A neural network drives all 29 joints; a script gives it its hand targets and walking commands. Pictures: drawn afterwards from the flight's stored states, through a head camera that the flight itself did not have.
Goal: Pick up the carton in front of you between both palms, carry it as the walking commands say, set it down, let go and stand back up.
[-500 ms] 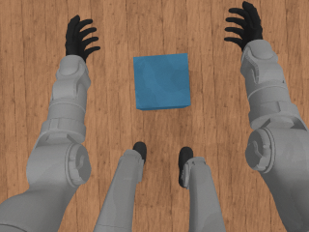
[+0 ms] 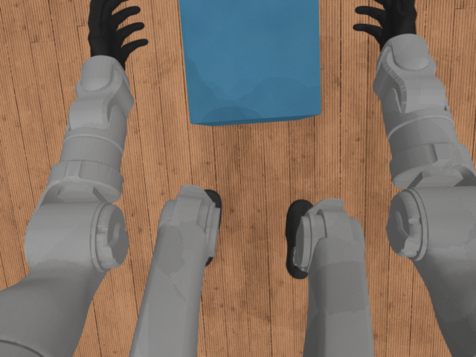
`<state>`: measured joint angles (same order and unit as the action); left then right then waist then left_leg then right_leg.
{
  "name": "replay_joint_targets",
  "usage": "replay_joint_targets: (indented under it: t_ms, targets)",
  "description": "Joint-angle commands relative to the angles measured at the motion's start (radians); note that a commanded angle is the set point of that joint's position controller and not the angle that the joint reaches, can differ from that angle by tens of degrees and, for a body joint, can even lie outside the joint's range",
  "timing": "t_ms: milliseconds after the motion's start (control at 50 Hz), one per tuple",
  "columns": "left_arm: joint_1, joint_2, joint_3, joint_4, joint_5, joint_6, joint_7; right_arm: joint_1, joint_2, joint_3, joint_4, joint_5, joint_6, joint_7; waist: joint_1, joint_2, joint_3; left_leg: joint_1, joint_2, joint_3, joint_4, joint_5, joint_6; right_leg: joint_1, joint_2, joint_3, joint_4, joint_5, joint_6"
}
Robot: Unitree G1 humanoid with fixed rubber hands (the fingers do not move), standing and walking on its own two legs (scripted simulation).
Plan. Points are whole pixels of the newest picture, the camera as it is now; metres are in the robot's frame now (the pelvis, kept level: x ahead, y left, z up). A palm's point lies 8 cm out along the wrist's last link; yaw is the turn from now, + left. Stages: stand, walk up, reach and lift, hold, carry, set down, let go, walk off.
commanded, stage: reach and lift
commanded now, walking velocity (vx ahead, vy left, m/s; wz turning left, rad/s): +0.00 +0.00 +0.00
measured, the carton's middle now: (251, 70) +0.52 +0.03 -0.34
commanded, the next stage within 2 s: none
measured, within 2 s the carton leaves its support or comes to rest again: leaves its support in 1.14 s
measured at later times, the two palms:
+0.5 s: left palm (149, 64) +0.51 +0.21 -0.27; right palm (355, 51) +0.55 -0.15 -0.27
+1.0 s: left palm (165, 63) +0.51 +0.18 -0.26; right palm (339, 49) +0.55 -0.12 -0.26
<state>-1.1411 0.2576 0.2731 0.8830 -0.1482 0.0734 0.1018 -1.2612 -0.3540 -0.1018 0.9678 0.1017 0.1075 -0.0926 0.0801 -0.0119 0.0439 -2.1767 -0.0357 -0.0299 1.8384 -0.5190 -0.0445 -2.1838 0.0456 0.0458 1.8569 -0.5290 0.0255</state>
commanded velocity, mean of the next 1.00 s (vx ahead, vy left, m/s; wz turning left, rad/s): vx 0.00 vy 0.00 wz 0.00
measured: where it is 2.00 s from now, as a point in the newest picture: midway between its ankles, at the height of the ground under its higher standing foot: (250, 246)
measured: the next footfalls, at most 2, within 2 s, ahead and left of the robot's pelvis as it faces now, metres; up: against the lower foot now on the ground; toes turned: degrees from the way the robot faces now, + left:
none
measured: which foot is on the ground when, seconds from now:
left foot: down 0.00-1.00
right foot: down 0.00-1.00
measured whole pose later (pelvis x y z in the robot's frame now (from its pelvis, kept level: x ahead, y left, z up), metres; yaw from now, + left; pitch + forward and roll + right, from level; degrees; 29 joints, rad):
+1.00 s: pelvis -0.02 +0.00 -0.09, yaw +0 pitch +37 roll +2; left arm -1.46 0.24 0.22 1.14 -0.17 0.04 0.17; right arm -1.59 -0.33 -0.01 1.26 0.15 0.07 -0.14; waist 0.07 0.00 0.38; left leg -2.26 -0.03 -0.01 2.16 -0.54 -0.05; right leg -2.27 0.05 0.05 2.19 -0.56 0.03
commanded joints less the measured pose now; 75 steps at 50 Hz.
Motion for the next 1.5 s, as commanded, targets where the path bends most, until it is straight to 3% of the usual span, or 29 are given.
replay_joint_targets:
  t_ms: [0, 100, 220, 280, 340, 460, 600, 780, 840, 900, 960, 1040, 1100, 1200, 1280, 1360, 1420, 1480]
  targets:
    - [-0.294, 0.158, -0.025, -0.087, -0.04, -0.006, 0.017, -0.364, -0.128, 0.024, -0.087, 0.04, -0.009, -0.013, 0.033, -0.089, -1.184, 0.536, 0.002, 0.119, -0.066, 0.292, -0.035, 0.719, 0.005, -0.072, -0.053, 0.265, 0.008]
    - [-0.397, 0.179, -0.049, 0.018, -0.061, -0.002, 0.028, -0.457, -0.157, 0.05, 0.033, 0.074, -0.008, -0.013, 0.031, -0.073, -1.056, 0.486, 0.018, 0.117, 0.01, 0.178, -0.027, 0.619, -0.012, -0.065, 0.016, 0.133, 0.001]
    - [-0.467, 0.183, -0.07, 0.135, -0.06, -0.035, 0.025, -0.51, -0.169, 0.075, 0.148, 0.094, -0.044, 0.003, 0.029, -0.053, -0.915, 0.46, 0.026, 0.092, 0.097, 0.192, -0.023, 0.506, -0.023, -0.046, 0.104, 0.139, -0.002]
    - [-0.501, 0.196, -0.079, 0.136, -0.067, -0.056, 0.028, -0.539, -0.185, 0.09, 0.143, 0.106, -0.066, 0.003, 0.031, -0.048, -0.94, 0.479, 0.025, 0.085, 0.136, 0.25, -0.023, 0.511, -0.024, -0.041, 0.146, 0.19, -0.003]
    - [-0.516, 0.213, -0.08, 0.119, -0.081, -0.07, 0.031, -0.568, -0.182, 0.111, 0.105, 0.112, -0.079, -0.005, 0.037, -0.089, -0.95, 0.476, 0.022, 0.079, 0.163, 0.306, -0.016, 0.518, -0.022, -0.045, 0.177, 0.241, 0.003]
    - [-0.458, 0.188, -0.108, 0.113, -0.102, -0.081, 0.037, -0.518, -0.157, 0.134, 0.06, 0.134, -0.085, -0.011, 0.044, -0.082, -1.039, 0.552, 0.01, 0.082, 0.196, 0.422, -0.013, 0.57, -0.007, -0.055, 0.213, 0.345, 0.006]
    - [-0.417, 0.145, -0.108, 0.151, -0.088, -0.077, 0.029, -0.444, -0.119, 0.099, 0.14, 0.096, -0.082, -0.01, 0.015, -0.05, -0.875, 0.469, 0.005, 0.08, 0.179, 0.337, -0.018, 0.446, -0.006, -0.056, 0.187, 0.256, 0.0]
    - [-0.535, 0.062, -0.161, 0.136, -0.105, -0.078, 0.03, -0.561, -0.013, 0.166, 0.118, 0.129, -0.086, -0.01, 0.032, -0.071, -0.876, 0.46, -0.005, 0.088, 0.162, 0.277, -0.013, 0.497, 0.003, -0.048, 0.169, 0.213, 0.001]
    - [-0.545, 0.05, -0.124, 0.168, -0.06, -0.076, 0.038, -0.576, 0.003, 0.145, 0.132, 0.092, -0.082, -0.018, 0.032, -0.075, -0.856, 0.471, -0.015, 0.087, 0.153, 0.253, -0.013, 0.51, 0.011, -0.048, 0.162, 0.191, 0.005]
    - [-0.713, -0.31, -0.215, 0.129, -0.055, -0.067, -0.034, -0.712, 0.385, 0.23, 0.122, 0.096, -0.074, 0.051, 0.032, -0.078, -0.848, 0.472, -0.041, 0.088, 0.164, 0.256, 0.0, 0.487, 0.039, -0.052, 0.166, 0.198, -0.006]
    - [-0.872, -0.677, -0.256, 0.071, -0.002, -0.015, -0.152, -0.775, 0.775, 0.228, 0.113, 0.042, -0.036, 0.161, 0.024, -0.086, -0.779, 0.432, -0.067, 0.104, 0.187, 0.221, 0.003, 0.439, 0.069, -0.067, 0.179, 0.173, -0.015]
    - [-0.892, -0.853, -0.259, -0.013, 0.023, 0.042, -0.246, -0.725, 0.971, 0.167, 0.058, -0.003, 0.008, 0.237, 0.029, -0.068, -0.789, 0.401, -0.076, 0.126, 0.203, 0.262, 0.012, 0.412, 0.091, -0.09, 0.2, 0.224, -0.032]
    - [-0.87, -0.953, -0.301, -0.092, -0.017, 0.064, -0.267, -0.732, 1.053, 0.207, -0.028, 0.032, 0.02, 0.247, 0.03, -0.062, -0.937, 0.471, -0.081, 0.133, 0.218, 0.367, 0.012, 0.461, 0.096, -0.1, 0.212, 0.316, -0.032]
    - [-0.856, -1.083, -0.403, -0.254, -0.081, 0.111, -0.265, -0.785, 1.172, 0.321, -0.252, 0.092, 0.045, 0.219, 0.02, -0.08, -1.353, 0.616, -0.094, 0.14, 0.218, 0.526, -0.001, 0.673, 0.105, -0.119, 0.204, 0.484, -0.022]
    - [-0.824, -1.138, -0.469, -0.371, -0.067, 0.165, -0.257, -0.712, 1.276, 0.355, -0.366, 0.06, 0.105, 0.199, 0.017, -0.079, -1.546, 0.658, -0.114, 0.155, 0.161, 0.502, -0.012, 0.77, 0.122, -0.129, 0.153, 0.483, -0.013]
    - [-0.735, -1.179, -0.431, -0.317, 0.013, 0.218, -0.262, -0.592, 1.332, 0.297, -0.282, -0.011, 0.166, 0.214, 0.017, -0.058, -1.355, 0.593, -0.12, 0.154, 0.062, 0.323, -0.006, 0.636, 0.133, -0.13, 0.052, 0.286, -0.011]
    - [-0.666, -1.194, -0.323, -0.188, 0.112, 0.251, -0.279, -0.531, 1.334, 0.178, -0.154, -0.099, 0.194, 0.235, 0.012, -0.058, -1.112, 0.499, -0.118, 0.147, -0.02, 0.158, 0.006, 0.517, 0.135, -0.128, -0.034, 0.124, -0.014]
    - [-0.65, -1.198, -0.238, -0.133, 0.183, 0.264, -0.292, -0.526, 1.321, 0.083, -0.095, -0.165, 0.204, 0.246, 0.01, -0.054, -1.035, 0.488, -0.122, 0.144, -0.086, 0.093, 0.014, 0.491, 0.138, -0.129, -0.101, 0.061, -0.019]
